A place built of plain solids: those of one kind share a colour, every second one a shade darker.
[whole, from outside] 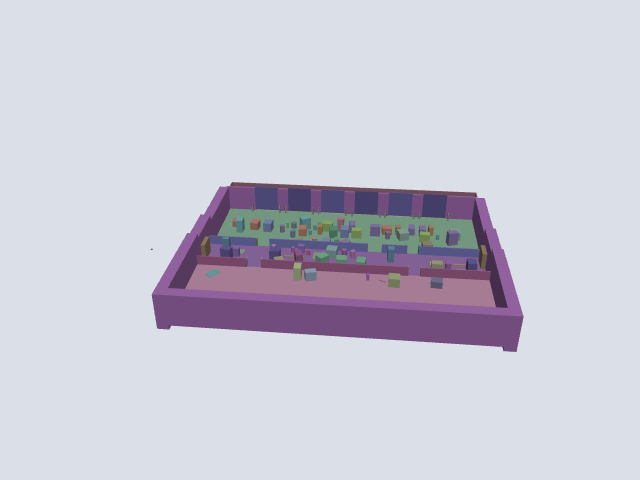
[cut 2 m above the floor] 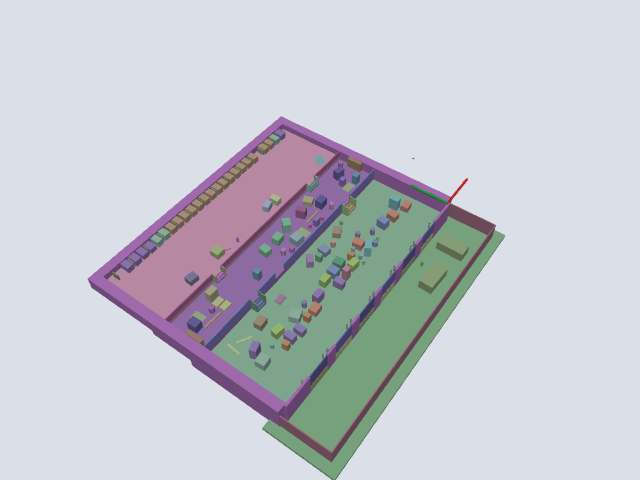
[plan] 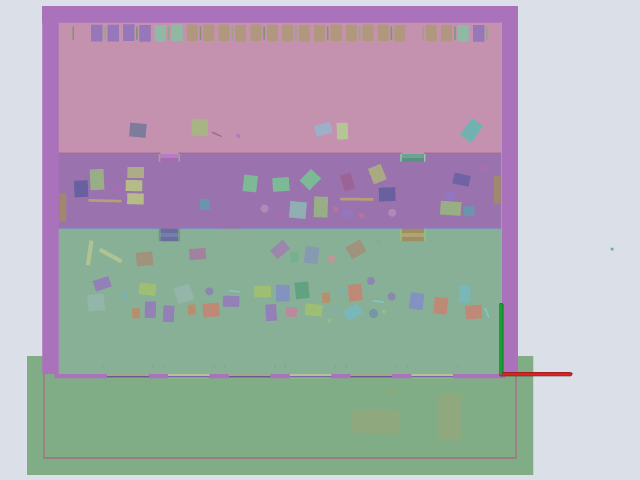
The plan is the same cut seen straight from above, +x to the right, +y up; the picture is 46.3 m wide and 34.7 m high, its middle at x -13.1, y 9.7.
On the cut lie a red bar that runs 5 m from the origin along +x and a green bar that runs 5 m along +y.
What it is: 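A hall on a slope; 4 risers of 0.170 m up to a middle level, across it, and 3 of 0.165 m more up to the store level, 1.18 m over the docks'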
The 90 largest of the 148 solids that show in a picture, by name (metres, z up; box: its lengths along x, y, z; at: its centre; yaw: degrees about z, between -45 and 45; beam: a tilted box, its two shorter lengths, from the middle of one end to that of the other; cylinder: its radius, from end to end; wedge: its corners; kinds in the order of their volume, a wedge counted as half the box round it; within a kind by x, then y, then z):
{
 "floor_low_tile_1": {"box": [32.0, 10.5, 1.55], "at": [-15.99, 5.26, -0.78]},
 "wall_brick_1": {"box": [1.2, 11.7, 4.75], "at": [-32.59, 5.86, 0.82]},
 "wall_brick_2": {"box": [1.2, 7.8, 4.28], "at": [-32.59, 13.21, 1.74]},
 "wall_brick_3": {"box": [1.2, 11.9, 4.09], "at": [-32.59, 20.66, 2.33]},
 "wall_brick_4": {"box": [3.8, 0.3, 4.75], "at": [-30.39, -0.14, 0.82]},
 "wall_brick_5": {"box": [1.4, 0.3, 4.75], "at": [-24.79, -0.14, 0.82]},
 "wall_brick_6": {"box": [1.4, 0.3, 4.75], "at": [-20.39, -0.14, 0.82]},
 "wall_brick_7": {"box": [1.4, 0.3, 4.75], "at": [-15.99, -0.14, 0.82]},
 "wall_brick_8": {"box": [34.4, 1.2, 3.6], "at": [-15.99, 26.01, 2.58]},
 "wall_brick_9": {"box": [1.4, 0.3, 4.75], "at": [-11.59, -0.14, 0.82]},
 "wall_brick_10": {"box": [1.4, 0.3, 4.75], "at": [-7.19, -0.14, 0.82]},
 "wall_brick_11": {"box": [3.8, 0.3, 4.75], "at": [-1.59, -0.14, 0.82]},
 "wall_brick_12": {"box": [1.2, 11.7, 4.75], "at": [0.61, 5.86, 0.82]},
 "wall_brick_13": {"box": [1.2, 7.8, 4.28], "at": [0.61, 13.21, 1.74]},
 "wall_brick_14": {"box": [1.2, 11.9, 4.09], "at": [0.61, 20.66, 2.33]},
 "floor_top_tile_1": {"box": [32.0, 9.5, 0.9], "at": [-15.99, 20.66, 0.73]},
 "floor_mid_tile_1": {"box": [32.0, 5.4, 1.08], "at": [-15.99, 13.21, 0.14]},
 "yard_yard_gravel_1": {"box": [36.6, 8.6, 0.4], "at": [-15.99, -2.99, -1.35]},
 "load_cartons_1": {"box": [0.8, 1.2, 1.38], "at": [-22.34, 24.68, 1.86]},
 "load_cartons_2": {"box": [0.8, 1.2, 1.36], "at": [-21.15, 24.68, 1.85]},
 "load_cartons_3": {"box": [0.8, 1.2, 1.3], "at": [-17.72, 24.68, 1.83]},
 "load_cartons_4": {"box": [0.8, 1.2, 1.42], "at": [-16.53, 24.67, 1.88]},
 "load_cartons_5": {"box": [0.8, 1.2, 1.09], "at": [-15.43, 24.67, 1.72]},
 "load_cartons_6": {"box": [0.8, 1.2, 1.1], "at": [-13.14, 24.64, 1.72]},
 "load_cartons_7": {"box": [0.8, 1.2, 1.24], "at": [-11.93, 24.68, 1.8]},
 "load_cartons_8": {"box": [0.8, 1.2, 1.03], "at": [-10.83, 24.67, 1.69]},
 "load_cartons_9": {"box": [0.8, 1.2, 1.24], "at": [-9.63, 24.68, 1.8]},
 "load_cartons_10": {"box": [0.8, 1.2, 1.08], "at": [-8.53, 24.68, 1.71]},
 "load_cartons_11": {"box": [0.8, 1.2, 1.38], "at": [-7.33, 24.65, 1.87]},
 "load_cartons_12": {"box": [0.8, 1.2, 1.22], "at": [-5.05, 24.67, 1.79]},
 "load_cartons_13": {"box": [0.8, 1.2, 1.28], "at": [-3.95, 24.65, 1.81]},
 "fence_metal_1": {"box": [0.12, 6.24, 2.6], "at": [-33.05, -2.99, -0.25]},
 "fence_metal_2": {"box": [34.24, 0.12, 2.6], "at": [-15.99, -6.05, -0.25]},
 "fence_metal_3": {"box": [0.12, 6.24, 2.6], "at": [1.07, -2.99, -0.25]},
 "skip_yard_1": {"box": [3.4, 1.7, 1.23], "at": [-9.07, -3.42, -0.53], "yaw": -2.7},
 "skip_yard_2": {"box": [1.7, 3.4, 1.22], "at": [-3.7, -3.08, -0.54], "yaw": -0.6},
 "floor_sill_concrete_1": {"box": [3.0, 0.3, 1.55], "at": [-26.99, -0.14, -0.78]},
 "floor_sill_concrete_2": {"box": [3.0, 0.3, 1.55], "at": [-22.59, -0.14, -0.78]},
 "floor_sill_concrete_3": {"box": [3.0, 0.3, 1.55], "at": [-18.19, -0.14, -0.78]},
 "floor_sill_concrete_4": {"box": [3.0, 0.3, 1.55], "at": [-13.79, -0.14, -0.78]},
 "floor_sill_concrete_5": {"box": [3.0, 0.3, 1.55], "at": [-9.39, -0.14, -0.78]},
 "floor_sill_concrete_6": {"box": [3.0, 0.3, 1.55], "at": [-4.99, -0.14, -0.78]},
 "shutter_metal_1": {"box": [3.0, 0.12, 3.3], "at": [-26.99, -0.19, 1.65]},
 "shutter_metal_2": {"box": [3.0, 0.12, 3.3], "at": [-22.59, -0.19, 1.65]},
 "shutter_metal_3": {"box": [3.0, 0.12, 3.3], "at": [-18.19, -0.19, 1.65]},
 "shutter_metal_4": {"box": [3.0, 0.12, 3.3], "at": [-13.79, -0.19, 1.65]},
 "shutter_metal_5": {"box": [3.0, 0.12, 3.3], "at": [-9.39, -0.19, 1.65]},
 "shutter_metal_6": {"box": [3.0, 0.12, 3.3], "at": [-4.99, -0.19, 1.65]},
 "shelf_1": {"box": [0.5, 2.0, 1.95], "at": [-31.7, 12.06, 1.66]},
 "shelf_2": {"box": [0.5, 2.0, 1.98], "at": [-0.28, 13.32, 1.67]},
 "load_bales_hall_1": {"box": [1.2, 0.8, 1.64], "at": [-28.85, 6.54, 0.82], "yaw": 18.2},
 "load_bales_hall_2": {"box": [1.2, 0.8, 1.31], "at": [-19.52, 5.26, 0.66], "yaw": -1.9},
 "load_bales_hall_3": {"box": [0.8, 1.2, 1.07], "at": [-16.63, 4.45, 0.53], "yaw": 3.7},
 "load_crate_mid_1": {"box": [1.0, 1.2, 0.88], "at": [-18.14, 13.78, 1.12], "yaw": -6.1},
 "load_crate_mid_2": {"box": [1.2, 1.0, 0.98], "at": [-15.92, 13.72, 1.17], "yaw": 4.2},
 "load_crate_mid_3": {"box": [1.0, 1.2, 1.36], "at": [-13.8, 14.07, 1.36], "yaw": -44.6},
 "load_sacks_1": {"box": [0.84, 1.22, 1.38], "at": [-29.24, 24.66, 1.86]},
 "load_sacks_2": {"box": [0.84, 1.22, 0.96], "at": [-28.05, 24.66, 1.66]},
 "load_sacks_3": {"box": [0.84, 1.22, 1.23], "at": [-1.63, 24.64, 1.79]},
 "load_bales_1": {"box": [0.8, 1.2, 1.05], "at": [-24.65, 24.64, 1.7]},
 "load_bales_2": {"box": [0.8, 1.2, 1.17], "at": [-23.43, 24.69, 1.76]},
 "load_bales_3": {"box": [0.8, 1.2, 1.56], "at": [-2.75, 24.64, 1.95]},
 "stillage_hall_1": {"box": [1.2, 1.0, 0.87], "at": [-20.97, 4.63, 0.43], "yaw": 4.3},
 "stillage_hall_2": {"box": [1.0, 1.2, 0.95], "at": [-10.55, 5.9, 0.47], "yaw": 5.3},
 "stillage_hall_3": {"box": [1.0, 1.2, 0.94], "at": [-4.37, 4.94, 0.47], "yaw": -5.8},
 "load_sacks_hall_1": {"box": [1.22, 0.84, 1.05], "at": [-25.58, 6.14, 0.52], "yaw": -6.6},
 "load_sacks_hall_2": {"box": [1.22, 0.84, 1.07], "at": [-17.25, 5.98, 0.54], "yaw": 0.4},
 "load_sacks_hall_3": {"box": [1.22, 0.84, 1.11], "at": [-13.55, 4.64, 0.55], "yaw": -5.2},
 "load_cartons_hall_1": {"box": [1.2, 0.8, 1.56], "at": [-10.71, 4.47, 0.78], "yaw": 30.2},
 "load_cartons_hall_2": {"box": [0.8, 1.2, 1.63], "at": [-2.64, 5.79, 0.82], "yaw": 0.5},
 "load_drums_hall_1": {"box": [1.2, 1.2, 1.05], "at": [-29.29, 5.18, 0.52], "yaw": 5.8},
 "load_drums_hall_2": {"box": [1.2, 1.2, 1.03], "at": [-22.94, 5.8, 0.52], "yaw": 18.2},
 "ibc_hall_1": {"box": [1.0, 1.2, 1.16], "at": [-15.78, 5.86, 0.58], "yaw": -0.3},
 "ibc_hall_2": {"box": [1.0, 1.2, 1.16], "at": [-6.11, 5.28, 0.58], "yaw": -6.9},
 "ibc_mid_1": {"box": [1.0, 1.2, 1.16], "at": [-30.37, 13.4, 1.26], "yaw": 2.7},
 "ibc_mid_2": {"box": [1.2, 1.0, 1.16], "at": [-8.25, 13.0, 1.26], "yaw": 2.1},
 "stillage_foot_1": {"box": [1.2, 1.0, 0.95], "at": [-25.79, 8.33, 0.47], "yaw": 5.7},
 "stillage_foot_2": {"box": [1.2, 1.0, 0.83], "at": [-10.5, 9.02, 0.42], "yaw": 28.3},
 "rail_brow_1": {"box": [16.15, 0.12, 1.1], "at": [-15.26, 15.97, 1.73]},
 "pallets_mid_1": {"box": [1.2, 0.8, 1.67], "at": [-2.87, 14.06, 1.51], "yaw": -12.3},
 "load_drums_mid_1": {"box": [1.2, 1.2, 1.04], "at": [-14.7, 11.87, 1.2], "yaw": -5.4},
 "load_drums_top_1": {"box": [1.2, 1.2, 1.04], "at": [-21.79, 17.84, 1.69], "yaw": -0.9},
 "load_cartons_top_1": {"box": [0.8, 1.2, 1.55], "at": [-11.48, 17.57, 1.95], "yaw": 2.2},
 "load_cartons_mid_1": {"box": [1.2, 0.8, 1.51], "at": [-26.43, 14.58, 1.44], "yaw": -0.3},
 "rail_ledge_1": {"box": [10.4, 0.12, 1.1], "at": [-13.59, 10.57, 1.23]},
 "load_bales_mid_1": {"box": [0.8, 1.2, 1.41], "at": [-11.1, 13.89, 1.39], "yaw": 18.1},
 "load_crate_hall_1": {"box": [1.0, 1.2, 1.11], "at": [-14.39, 6.06, 0.56], "yaw": 5.7},
 "load_sacks_foot_1": {"box": [1.22, 0.84, 1.06], "at": [-15.98, 9.01, 0.53], "yaw": 40.7},
 "pallets_top_1": {"box": [1.2, 0.8, 1.09], "at": [-12.87, 17.7, 1.72], "yaw": 15.7},
 "load_crate_foot_1": {"box": [1.0, 1.2, 0.84], "at": [-13.7, 8.6, 0.42], "yaw": -6.3}
}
